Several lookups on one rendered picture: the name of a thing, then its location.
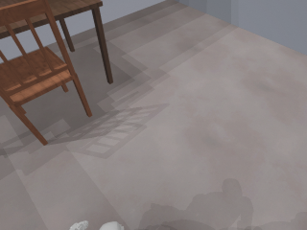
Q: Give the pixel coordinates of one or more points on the left robot hand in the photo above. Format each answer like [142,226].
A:
[80,226]

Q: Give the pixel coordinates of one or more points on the table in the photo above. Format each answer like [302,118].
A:
[62,9]

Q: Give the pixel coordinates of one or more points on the chair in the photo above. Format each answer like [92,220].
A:
[25,78]

